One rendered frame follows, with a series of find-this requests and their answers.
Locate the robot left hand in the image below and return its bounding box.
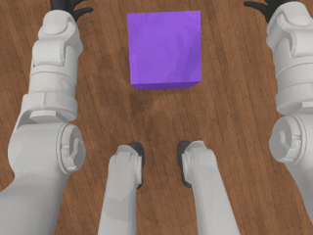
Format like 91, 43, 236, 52
49, 0, 93, 22

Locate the robot right hand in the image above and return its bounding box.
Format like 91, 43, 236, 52
244, 0, 296, 23

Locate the carton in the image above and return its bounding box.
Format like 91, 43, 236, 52
127, 11, 201, 90

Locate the robot left forearm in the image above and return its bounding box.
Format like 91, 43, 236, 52
8, 10, 83, 168

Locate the left robot upper arm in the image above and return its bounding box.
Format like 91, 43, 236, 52
0, 122, 86, 235

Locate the right robot upper arm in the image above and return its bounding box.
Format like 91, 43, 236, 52
268, 114, 313, 224

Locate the left robot foot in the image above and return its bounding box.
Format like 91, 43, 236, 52
129, 142, 145, 190

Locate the right robot shin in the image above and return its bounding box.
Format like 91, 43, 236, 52
185, 140, 217, 183

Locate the robot right forearm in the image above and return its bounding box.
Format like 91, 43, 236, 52
266, 1, 313, 116

